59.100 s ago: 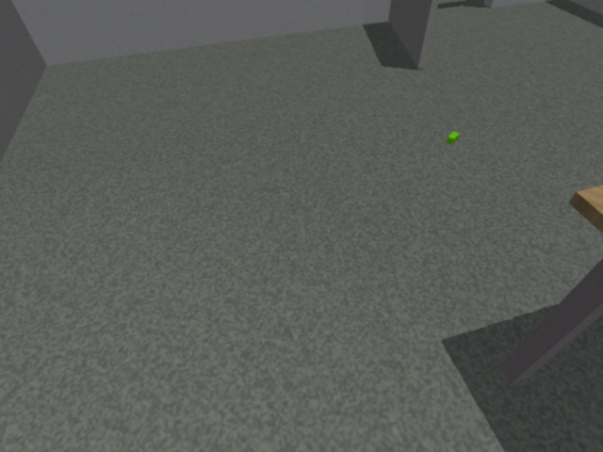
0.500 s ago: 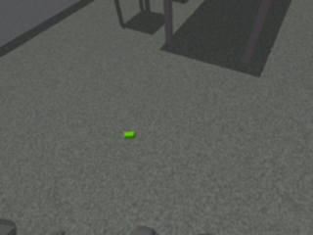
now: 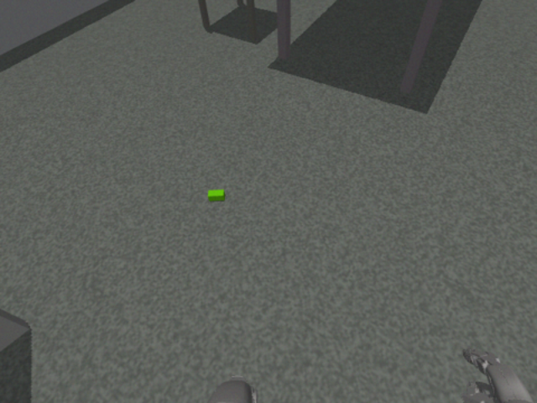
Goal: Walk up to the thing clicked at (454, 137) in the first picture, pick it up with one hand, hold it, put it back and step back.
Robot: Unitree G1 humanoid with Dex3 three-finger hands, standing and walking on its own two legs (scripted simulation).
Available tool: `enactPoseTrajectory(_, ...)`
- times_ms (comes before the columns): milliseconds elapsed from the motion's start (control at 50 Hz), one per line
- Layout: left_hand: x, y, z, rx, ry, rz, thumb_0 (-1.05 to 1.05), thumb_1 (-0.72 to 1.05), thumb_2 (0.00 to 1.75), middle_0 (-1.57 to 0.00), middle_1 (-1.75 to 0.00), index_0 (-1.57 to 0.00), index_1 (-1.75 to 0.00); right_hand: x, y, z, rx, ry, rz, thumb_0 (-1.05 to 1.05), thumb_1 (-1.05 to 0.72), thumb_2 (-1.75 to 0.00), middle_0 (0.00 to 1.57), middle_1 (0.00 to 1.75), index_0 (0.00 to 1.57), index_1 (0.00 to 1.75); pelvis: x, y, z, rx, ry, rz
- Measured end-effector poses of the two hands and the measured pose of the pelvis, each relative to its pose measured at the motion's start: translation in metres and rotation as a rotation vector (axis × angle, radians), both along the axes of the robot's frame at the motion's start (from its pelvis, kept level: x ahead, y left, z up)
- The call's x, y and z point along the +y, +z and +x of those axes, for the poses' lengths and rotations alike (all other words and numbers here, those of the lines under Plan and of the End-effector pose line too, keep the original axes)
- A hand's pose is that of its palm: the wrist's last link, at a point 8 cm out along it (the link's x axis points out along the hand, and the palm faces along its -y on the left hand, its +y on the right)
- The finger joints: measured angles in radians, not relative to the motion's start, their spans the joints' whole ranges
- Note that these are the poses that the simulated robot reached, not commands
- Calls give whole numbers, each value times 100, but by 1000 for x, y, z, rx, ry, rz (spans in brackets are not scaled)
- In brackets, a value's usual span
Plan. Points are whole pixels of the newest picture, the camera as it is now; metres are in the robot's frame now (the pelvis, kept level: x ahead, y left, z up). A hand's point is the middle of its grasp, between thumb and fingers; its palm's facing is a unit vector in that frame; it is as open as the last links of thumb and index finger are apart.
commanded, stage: step back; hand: left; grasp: from above
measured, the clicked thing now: (216, 195) +1.03 +0.32 -0.73
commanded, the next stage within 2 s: stand in 1.14 s
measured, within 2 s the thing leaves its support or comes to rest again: neither
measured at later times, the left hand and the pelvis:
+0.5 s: hand out of the picture +0.01 +0.29 -0.13, palm faces +0.05 -0.92 -0.38, open 7.4 cm; pelvis -0.04 +0.01 +0.02, yaw +3 degrees
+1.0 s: hand out of the picture +0.07 +0.29 -0.14, palm faces +0.10 -0.93 -0.37, open 7.4 cm; pelvis +0.01 +0.02 +0.01, yaw +4 degrees
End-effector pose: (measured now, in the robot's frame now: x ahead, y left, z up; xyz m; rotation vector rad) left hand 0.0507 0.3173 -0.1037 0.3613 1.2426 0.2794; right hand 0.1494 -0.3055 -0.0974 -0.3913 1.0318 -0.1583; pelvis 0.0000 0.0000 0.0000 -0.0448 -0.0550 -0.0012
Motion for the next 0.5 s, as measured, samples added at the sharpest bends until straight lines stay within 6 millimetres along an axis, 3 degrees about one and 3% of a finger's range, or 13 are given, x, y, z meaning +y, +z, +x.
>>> enactPoseTrajectory(80, -10, 12, -44, 32, 22, 2, 0, 91, 90, -20, -30, -20, -30, -1, -3, -34, 51, -29, 37, 1, -90, -90, 21, 30, 21, 29, -6, 9, -13, 6, -22, 49)
enactPoseTrajectory(160, -7, 22, -64, 32, 48, 19, 0, 91, 90, -20, -30, -21, -30, -4, -8, -70, 108, -44, 48, 1, -90, -90, 21, 30, 21, 29, -4, 14, -23, 17, 10, 64)
enactPoseTrajectory(240, 5, 24, -68, -22, 55, 29, 0, 90, 90, -20, -30, -21, -30, 0, -15, -100, 192, -22, 33, 1, -90, -90, 21, 30, 20, 29, 2, 11, -34, 24, 56, 51)
enactPoseTrajectory(300, 18, 18, -69, -55, 69, 24, 0, 90, 90, -20, -30, -21, -30, 9, -16, -112, 226, -7, 23, 1, -90, -90, 21, 30, 20, 29, 8, 8, -40, 18, 87, 61)
enactPoseTrajectory(400, 22, 12, -67, -37, 59, -9, 0, 91, 90, -20, -30, -20, -30, 23, -4, -119, 161, -23, 40, 1, -90, -90, 21, 30, 21, 30, 14, 12, -43, 6, 70, 69)
enactPoseTrajectory(500, 15, 13, -50, -63, 19, -32, 0, 91, 90, -20, -30, -20, -30, 15, 5, -119, 124, -44, 36, 1, -90, -90, 21, 30, 21, 30, 7, 16, -39, 4, 53, 62)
